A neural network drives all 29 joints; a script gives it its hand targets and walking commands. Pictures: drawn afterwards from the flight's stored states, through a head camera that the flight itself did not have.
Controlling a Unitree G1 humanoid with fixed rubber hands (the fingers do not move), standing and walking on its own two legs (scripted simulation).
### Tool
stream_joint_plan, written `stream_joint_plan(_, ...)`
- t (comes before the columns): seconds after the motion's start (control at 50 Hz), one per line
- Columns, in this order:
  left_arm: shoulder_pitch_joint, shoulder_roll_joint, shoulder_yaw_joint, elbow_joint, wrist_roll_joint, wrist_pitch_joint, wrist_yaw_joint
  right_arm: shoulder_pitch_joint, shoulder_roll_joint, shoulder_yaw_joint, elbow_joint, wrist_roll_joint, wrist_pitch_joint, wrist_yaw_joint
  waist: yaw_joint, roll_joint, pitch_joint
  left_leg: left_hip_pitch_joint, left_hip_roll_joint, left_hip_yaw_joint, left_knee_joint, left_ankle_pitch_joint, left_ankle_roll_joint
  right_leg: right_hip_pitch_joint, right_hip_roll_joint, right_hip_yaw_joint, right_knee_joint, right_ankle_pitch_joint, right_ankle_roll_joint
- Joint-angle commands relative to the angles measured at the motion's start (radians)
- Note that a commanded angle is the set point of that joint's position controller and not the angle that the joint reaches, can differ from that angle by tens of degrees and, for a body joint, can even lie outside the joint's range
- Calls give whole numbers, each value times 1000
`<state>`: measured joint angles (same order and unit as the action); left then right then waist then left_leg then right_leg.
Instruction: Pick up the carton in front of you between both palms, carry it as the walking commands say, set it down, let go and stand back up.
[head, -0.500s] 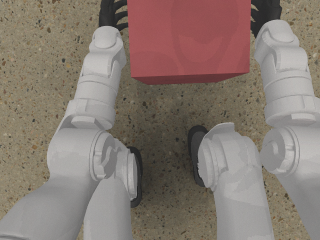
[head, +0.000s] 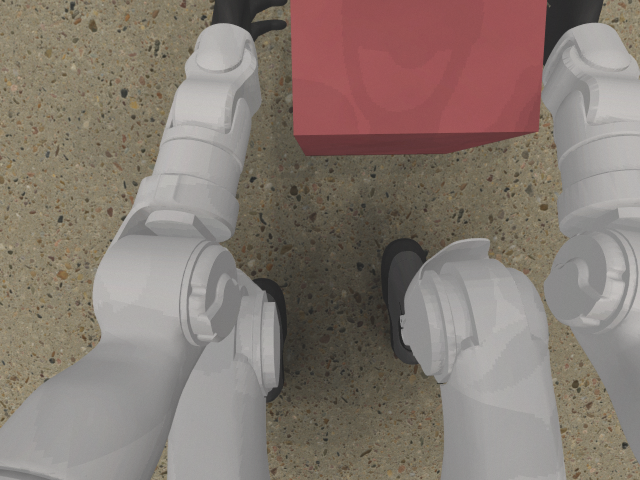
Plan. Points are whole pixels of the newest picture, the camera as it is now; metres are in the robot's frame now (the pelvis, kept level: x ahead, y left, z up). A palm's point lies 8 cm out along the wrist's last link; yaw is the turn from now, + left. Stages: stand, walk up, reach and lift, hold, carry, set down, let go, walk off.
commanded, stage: set down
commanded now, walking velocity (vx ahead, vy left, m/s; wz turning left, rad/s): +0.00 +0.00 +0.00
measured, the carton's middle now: (391, 57) +0.52 -0.12 -0.24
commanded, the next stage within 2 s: let go in 1.62 s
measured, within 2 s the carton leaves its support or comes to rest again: neither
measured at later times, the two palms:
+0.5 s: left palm (195, 46) +0.54 +0.09 -0.19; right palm (562, 63) +0.48 -0.28 -0.19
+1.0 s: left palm out of the picture +0.56 +0.08 -0.04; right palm out of the picture +0.49 -0.30 -0.04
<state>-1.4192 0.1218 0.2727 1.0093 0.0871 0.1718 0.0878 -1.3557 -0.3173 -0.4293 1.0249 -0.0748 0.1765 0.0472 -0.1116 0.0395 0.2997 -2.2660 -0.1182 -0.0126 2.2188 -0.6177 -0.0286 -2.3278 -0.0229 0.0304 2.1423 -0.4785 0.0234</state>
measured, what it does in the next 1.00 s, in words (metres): rises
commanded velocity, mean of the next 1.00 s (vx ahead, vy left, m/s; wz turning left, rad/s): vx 0.00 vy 0.00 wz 0.00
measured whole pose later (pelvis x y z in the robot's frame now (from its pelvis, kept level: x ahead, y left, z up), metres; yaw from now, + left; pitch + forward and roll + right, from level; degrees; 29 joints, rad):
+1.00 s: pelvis +0.01 -0.01 +0.08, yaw -1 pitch +43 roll +2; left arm -1.27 0.26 0.17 0.95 -0.06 0.16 0.13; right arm -1.18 -0.34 -0.28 0.92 0.12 0.11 -0.03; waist -0.11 0.05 0.08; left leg -2.10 -0.07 -0.01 1.95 -0.61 -0.03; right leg -2.18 0.01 0.04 1.89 -0.46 0.01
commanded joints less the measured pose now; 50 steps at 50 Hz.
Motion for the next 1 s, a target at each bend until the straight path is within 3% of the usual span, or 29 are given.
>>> stream_joint_plan(0.0,-379,-660,-219,-8,-13,-12,-180,-420,765,249,-15,50,7,229,-17,66,-812,300,-51,48,-211,146,38,444,97,-60,-125,174,-21)
stream_joint_plan(0.1,-333,-608,-180,29,24,-11,-181,-396,711,229,12,39,2,217,-2,59,-754,283,-46,48,-205,130,35,441,93,-50,-127,155,-20)
stream_joint_plan(0.22,-330,-493,-155,33,35,-22,-163,-379,599,194,33,41,-22,186,-7,58,-769,309,-31,48,-203,117,23,470,80,-53,-122,146,-7)
stream_joint_plan(0.26,-309,-335,-126,25,37,-39,-126,-334,437,158,45,41,-50,142,-10,54,-793,331,-18,50,-206,119,12,502,68,-56,-123,154,4)
stream_joint_plan(0.32,-215,197,-53,0,1,-89,6,-172,-80,40,94,59,-128,-5,-20,44,-835,400,16,60,-213,113,-14,568,34,-58,-125,168,23)
stream_joint_plan(0.36,-253,251,-118,24,-90,-101,44,-223,-172,63,91,129,-166,-67,-35,51,-891,417,28,43,-200,138,-22,605,26,-53,-124,208,16)
stream_joint_plan(0.4,-289,262,-184,15,-168,-110,48,-259,-222,96,88,182,-195,-93,-58,65,-937,430,37,27,-184,181,-25,626,17,-42,-115,266,6)
stream_joint_plan(0.5,-328,258,-294,-73,-305,-120,31,-286,-267,154,46,258,-218,-96,-114,74,-1071,442,49,30,-167,248,-32,706,-1,-39,-111,370,-11)
stream_joint_plan(0.56,-315,271,-307,-113,-329,-113,33,-250,-270,167,14,279,-207,-94,-114,67,-1179,478,46,48,-171,247,-32,795,0,-45,-121,397,-9)
stream_joint_plan(0.74,-167,274,-173,-244,-216,-44,74,-121,-229,168,-208,255,-118,-98,-55,-1,-1430,583,6,100,-294,194,-4,973,43,-86,-223,376,10)
stream_joint_plan(0.86,-88,244,-101,-162,-158,-25,57,-59,-154,149,-199,205,-87,-92,-34,-34,-1207,452,6,92,-402,120,5,860,52,-82,-330,279,20)
stream_joint_plan(0.98,-71,225,-89,-160,-143,-32,42,-29,-137,129,-214,180,-79,-76,-37,-26,-1241,483,4,95,-487,125,-1,887,60,-85,-420,279,22)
